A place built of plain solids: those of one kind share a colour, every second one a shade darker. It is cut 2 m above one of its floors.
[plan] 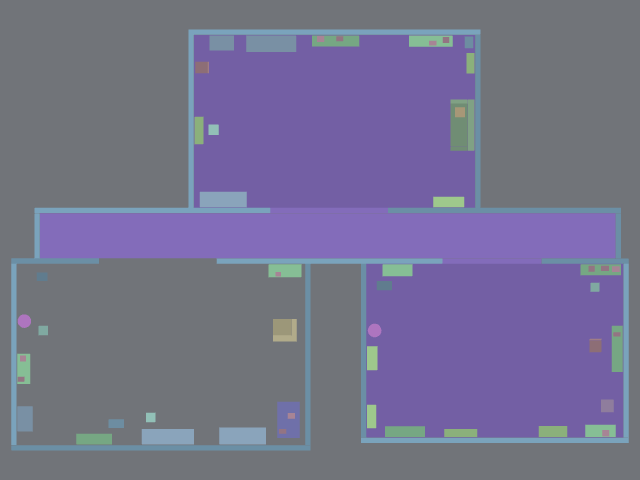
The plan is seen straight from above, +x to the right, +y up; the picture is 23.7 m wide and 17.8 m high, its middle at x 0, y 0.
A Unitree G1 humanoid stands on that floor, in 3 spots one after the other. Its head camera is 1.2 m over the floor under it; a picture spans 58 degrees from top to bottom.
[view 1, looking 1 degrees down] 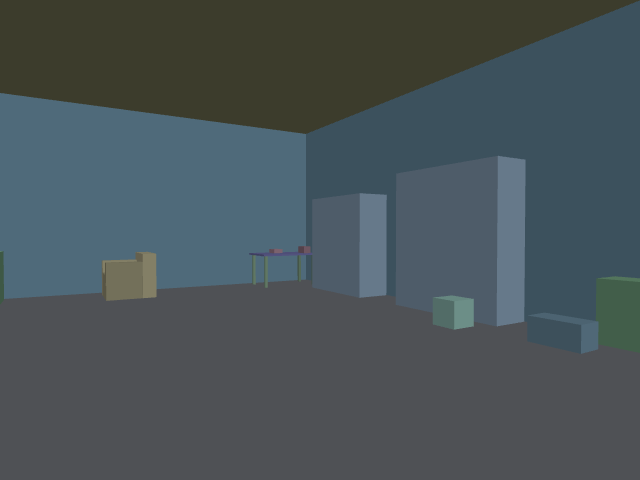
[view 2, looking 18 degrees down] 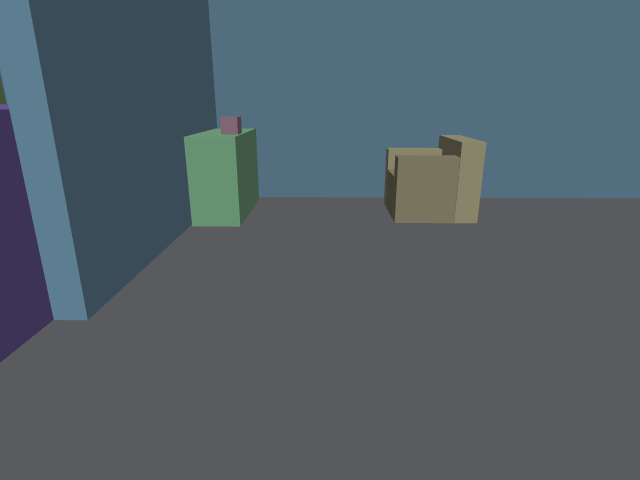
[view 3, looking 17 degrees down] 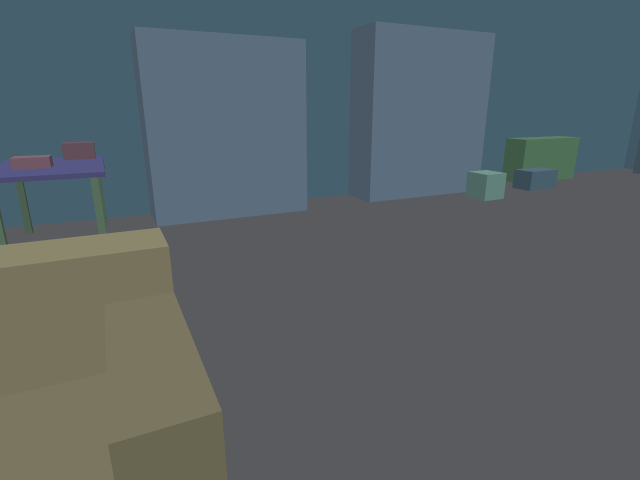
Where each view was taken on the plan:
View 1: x -10.17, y -2.24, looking -31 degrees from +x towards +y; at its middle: wardrobe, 9.14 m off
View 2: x -6.02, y -2.24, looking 1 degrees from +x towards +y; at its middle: ground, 3.88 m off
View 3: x -1.61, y -2.24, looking -116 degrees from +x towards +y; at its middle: ground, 4.10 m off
